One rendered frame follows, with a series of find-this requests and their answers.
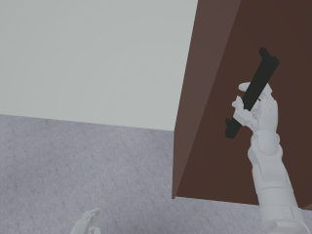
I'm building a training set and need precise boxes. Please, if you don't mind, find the wardrobe door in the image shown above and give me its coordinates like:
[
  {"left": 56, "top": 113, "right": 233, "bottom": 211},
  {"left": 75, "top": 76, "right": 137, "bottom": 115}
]
[{"left": 176, "top": 0, "right": 312, "bottom": 209}]

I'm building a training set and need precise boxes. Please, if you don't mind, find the handle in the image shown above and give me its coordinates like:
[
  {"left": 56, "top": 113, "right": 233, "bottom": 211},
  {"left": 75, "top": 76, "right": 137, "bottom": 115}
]
[{"left": 225, "top": 47, "right": 280, "bottom": 138}]

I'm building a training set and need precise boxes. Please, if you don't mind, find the robot right forearm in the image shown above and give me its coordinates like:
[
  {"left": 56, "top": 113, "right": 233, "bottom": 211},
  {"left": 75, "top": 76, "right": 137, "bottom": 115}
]
[{"left": 248, "top": 130, "right": 312, "bottom": 234}]

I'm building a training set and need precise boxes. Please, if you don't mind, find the robot left hand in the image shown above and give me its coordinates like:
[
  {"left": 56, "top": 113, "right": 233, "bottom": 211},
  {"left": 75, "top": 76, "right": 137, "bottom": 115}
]
[{"left": 70, "top": 208, "right": 101, "bottom": 234}]

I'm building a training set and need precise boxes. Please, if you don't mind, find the robot right hand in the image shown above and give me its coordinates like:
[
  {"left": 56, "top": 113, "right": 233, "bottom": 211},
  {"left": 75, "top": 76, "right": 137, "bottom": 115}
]
[{"left": 231, "top": 82, "right": 279, "bottom": 134}]

